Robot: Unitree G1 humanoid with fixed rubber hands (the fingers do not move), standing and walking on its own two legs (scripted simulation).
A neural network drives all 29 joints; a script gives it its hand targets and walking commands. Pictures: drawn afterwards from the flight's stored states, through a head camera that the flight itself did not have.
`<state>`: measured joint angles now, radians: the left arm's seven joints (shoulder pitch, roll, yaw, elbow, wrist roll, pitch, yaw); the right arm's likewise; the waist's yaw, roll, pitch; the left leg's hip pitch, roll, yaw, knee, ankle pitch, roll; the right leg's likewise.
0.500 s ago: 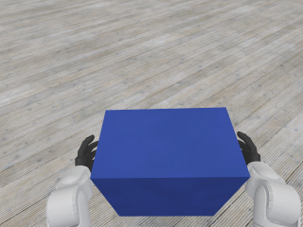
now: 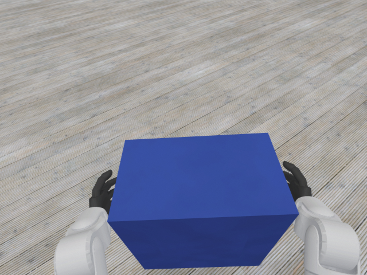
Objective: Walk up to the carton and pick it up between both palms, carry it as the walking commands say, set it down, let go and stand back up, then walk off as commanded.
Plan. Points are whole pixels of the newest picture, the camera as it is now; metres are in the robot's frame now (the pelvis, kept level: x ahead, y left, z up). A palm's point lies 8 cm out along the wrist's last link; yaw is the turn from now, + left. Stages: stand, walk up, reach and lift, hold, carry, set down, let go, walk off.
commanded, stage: carry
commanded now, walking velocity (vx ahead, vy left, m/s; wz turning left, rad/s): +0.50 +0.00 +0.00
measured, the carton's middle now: (198, 209) +0.27 +0.00 +0.01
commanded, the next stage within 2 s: none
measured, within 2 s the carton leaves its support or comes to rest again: neither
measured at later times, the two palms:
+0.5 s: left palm (141, 103) +0.59 +0.16 +0.07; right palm (262, 95) +0.60 -0.21 +0.07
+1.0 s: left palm (147, 52) +0.93 +0.18 +0.08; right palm (237, 46) +0.94 -0.19 +0.08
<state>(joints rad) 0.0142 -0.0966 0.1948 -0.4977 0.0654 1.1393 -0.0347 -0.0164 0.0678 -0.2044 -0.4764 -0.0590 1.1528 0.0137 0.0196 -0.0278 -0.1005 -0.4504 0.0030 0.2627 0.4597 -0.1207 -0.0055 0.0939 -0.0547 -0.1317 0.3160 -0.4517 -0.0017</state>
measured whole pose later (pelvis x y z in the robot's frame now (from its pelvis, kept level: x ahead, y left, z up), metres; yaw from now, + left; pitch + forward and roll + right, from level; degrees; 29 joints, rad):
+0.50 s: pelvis +0.35 -0.03 -0.01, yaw +2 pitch +4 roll -1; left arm -0.03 -0.11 0.18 -0.48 0.08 1.14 -0.03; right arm -0.03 0.07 -0.24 -0.49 -0.06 1.15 0.03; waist 0.01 0.02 -0.05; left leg -0.05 0.11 0.13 0.77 -0.45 -0.01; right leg -0.50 0.01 -0.22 0.52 -0.04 -0.10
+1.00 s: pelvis +0.69 -0.01 +0.00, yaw +0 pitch +4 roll +3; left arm 0.00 -0.07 0.20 -0.48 0.06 1.14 -0.03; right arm -0.04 0.10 -0.21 -0.43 -0.07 1.14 0.01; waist 0.01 -0.05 -0.10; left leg -0.42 -0.01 0.28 0.50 -0.14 0.08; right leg -0.04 -0.07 -0.10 0.65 -0.49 0.01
